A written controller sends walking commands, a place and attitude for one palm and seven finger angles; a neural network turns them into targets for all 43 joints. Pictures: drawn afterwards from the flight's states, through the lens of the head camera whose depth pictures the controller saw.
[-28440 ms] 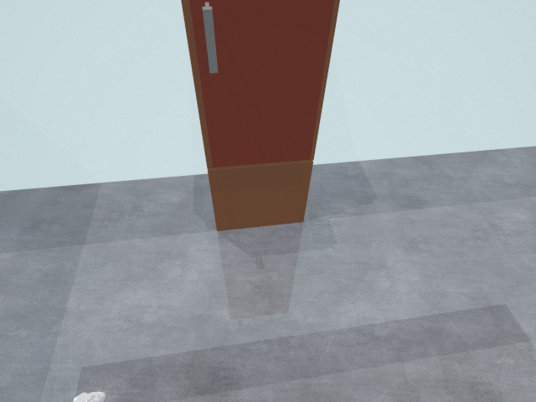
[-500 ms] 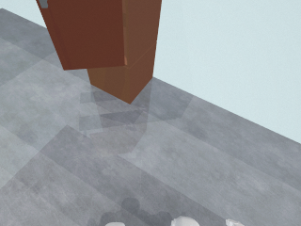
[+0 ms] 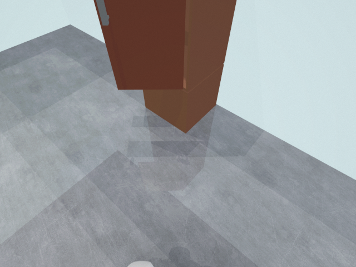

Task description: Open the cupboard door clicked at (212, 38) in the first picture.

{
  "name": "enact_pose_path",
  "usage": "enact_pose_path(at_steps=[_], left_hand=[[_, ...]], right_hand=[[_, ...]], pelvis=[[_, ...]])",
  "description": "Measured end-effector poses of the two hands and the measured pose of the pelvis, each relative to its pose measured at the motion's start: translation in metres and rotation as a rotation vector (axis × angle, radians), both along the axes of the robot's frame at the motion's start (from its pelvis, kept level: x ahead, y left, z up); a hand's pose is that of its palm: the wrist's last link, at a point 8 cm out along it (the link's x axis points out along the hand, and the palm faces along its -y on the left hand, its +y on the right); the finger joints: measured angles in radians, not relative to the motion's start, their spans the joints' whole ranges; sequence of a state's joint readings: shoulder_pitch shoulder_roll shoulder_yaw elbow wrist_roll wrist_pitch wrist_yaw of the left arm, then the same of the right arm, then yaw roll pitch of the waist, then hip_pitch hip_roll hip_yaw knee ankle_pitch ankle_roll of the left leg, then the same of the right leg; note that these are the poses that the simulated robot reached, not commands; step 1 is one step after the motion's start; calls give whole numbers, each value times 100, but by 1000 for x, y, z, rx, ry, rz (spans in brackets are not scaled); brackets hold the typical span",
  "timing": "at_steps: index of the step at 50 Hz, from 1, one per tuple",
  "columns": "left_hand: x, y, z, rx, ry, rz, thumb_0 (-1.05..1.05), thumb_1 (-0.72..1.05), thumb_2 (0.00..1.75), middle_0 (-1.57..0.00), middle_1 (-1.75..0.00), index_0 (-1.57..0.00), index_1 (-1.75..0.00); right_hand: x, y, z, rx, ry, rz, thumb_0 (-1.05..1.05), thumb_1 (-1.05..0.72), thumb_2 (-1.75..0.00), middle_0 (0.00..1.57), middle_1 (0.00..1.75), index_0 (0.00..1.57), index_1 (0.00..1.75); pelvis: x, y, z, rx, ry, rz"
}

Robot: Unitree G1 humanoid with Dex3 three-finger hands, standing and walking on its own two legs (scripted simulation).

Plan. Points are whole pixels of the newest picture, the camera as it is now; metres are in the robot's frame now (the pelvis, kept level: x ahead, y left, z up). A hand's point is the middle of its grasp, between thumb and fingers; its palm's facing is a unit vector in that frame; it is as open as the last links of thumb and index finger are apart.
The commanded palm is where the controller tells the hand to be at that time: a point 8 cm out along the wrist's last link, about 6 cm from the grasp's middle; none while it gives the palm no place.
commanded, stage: take the last steps up to it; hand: left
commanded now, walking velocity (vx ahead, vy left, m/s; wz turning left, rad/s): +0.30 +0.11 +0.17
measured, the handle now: (101, 1) +1.01 +0.38 +0.13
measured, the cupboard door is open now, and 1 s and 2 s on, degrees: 42 42 42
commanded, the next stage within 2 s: come to a stop and stand still in 1.30 s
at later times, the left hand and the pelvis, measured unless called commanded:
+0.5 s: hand (100, 248) +0.18 +0.22 -0.16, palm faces +0.03 -0.98 -0.19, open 7.4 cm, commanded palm none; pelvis +0.10 +0.04 +0.00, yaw +2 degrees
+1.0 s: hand (104, 234) +0.22 +0.23 -0.18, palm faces +0.17 -0.97 -0.16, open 7.3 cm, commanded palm none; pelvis +0.28 +0.06 -0.01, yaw +4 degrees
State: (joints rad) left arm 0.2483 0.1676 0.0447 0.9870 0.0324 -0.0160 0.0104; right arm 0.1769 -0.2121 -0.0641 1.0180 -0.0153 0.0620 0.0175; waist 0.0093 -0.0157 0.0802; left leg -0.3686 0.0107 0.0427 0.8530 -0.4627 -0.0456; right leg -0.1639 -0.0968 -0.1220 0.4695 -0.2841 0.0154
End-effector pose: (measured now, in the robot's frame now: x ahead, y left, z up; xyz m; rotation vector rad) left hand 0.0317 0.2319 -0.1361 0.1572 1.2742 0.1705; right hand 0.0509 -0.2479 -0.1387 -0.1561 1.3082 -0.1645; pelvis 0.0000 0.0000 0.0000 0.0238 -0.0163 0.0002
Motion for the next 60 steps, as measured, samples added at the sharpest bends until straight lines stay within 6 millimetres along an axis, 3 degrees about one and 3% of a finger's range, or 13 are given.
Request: enact_pose_path(at_steps=[7,11,17,23,27,30,34,40,47,51,55,58,60], left_hand=[[-48,40,-24,-32,134,100,0,91,90,-20,-30,-20,-30],[-38,57,-20,-25,166,92,1,91,90,-20,-30,-20,-30],[26,62,-4,-25,50,67,1,91,90,-20,-30,-20,-30],[110,46,3,-25,-43,4,1,91,90,-20,-30,-20,-30],[172,27,3,-19,-101,-52,1,91,90,-20,-30,-20,-30],[209,14,-2,-10,-171,-57,0,91,90,-20,-30,-20,-30],[216,2,0,-21,-158,-12,0,91,90,-20,-30,-20,-30],[209,19,7,9,-80,75,-3,97,90,-20,-30,-20,-30],[183,34,-5,-43,116,139,-1,93,90,-20,-30,-20,-30],[179,48,-22,-78,225,175,0,92,90,-20,-30,-20,-30],[210,64,-24,-76,252,148,0,92,90,-20,-30,-20,-30],[257,73,-18,-68,188,127,1,92,90,-20,-30,-20,-30],[293,77,-12,-63,129,108,1,92,90,-20,-30,-20,-30]], right_hand=[[45,31,5,-50,-97,96,0,-91,-90,20,30,20,30],[41,50,9,-48,-103,85,0,-91,-90,20,30,20,30],[10,74,6,9,29,51,0,-91,-90,20,30,20,30],[-16,83,-4,67,171,-20,0,-91,-90,20,30,20,30],[-21,77,-12,93,255,-68,0,-91,-90,20,30,20,30],[-11,65,-22,103,309,-78,0,-91,-90,20,30,20,30],[40,45,-19,74,281,-50,1,-91,-90,20,30,20,30],[158,33,-3,34,100,24,1,-91,-90,19,30,19,30],[299,59,9,20,-99,133,0,-91,-90,19,30,19,30],[367,85,6,-6,-207,180,0,-91,-90,19,30,19,30],[388,103,7,-10,-227,162,0,-91,-90,20,30,20,30],[381,111,6,-1,-168,128,0,-92,-90,20,30,20,30],[377,104,7,-19,-129,95,-1,-95,-90,20,30,20,30]], pelvis=[[14,31,-13,-18,5,34],[26,41,-7,-21,-2,31],[52,48,4,-21,-4,45],[87,42,2,-3,-2,40],[118,29,-6,6,1,29],[140,17,-18,3,-4,42],[163,12,-10,-19,-8,64],[203,13,4,-22,20,82],[257,40,3,-24,20,77],[292,65,-12,-35,13,68],[316,77,-12,-17,4,50],[336,81,-5,-15,7,49],[349,83,-1,-16,10,51]])
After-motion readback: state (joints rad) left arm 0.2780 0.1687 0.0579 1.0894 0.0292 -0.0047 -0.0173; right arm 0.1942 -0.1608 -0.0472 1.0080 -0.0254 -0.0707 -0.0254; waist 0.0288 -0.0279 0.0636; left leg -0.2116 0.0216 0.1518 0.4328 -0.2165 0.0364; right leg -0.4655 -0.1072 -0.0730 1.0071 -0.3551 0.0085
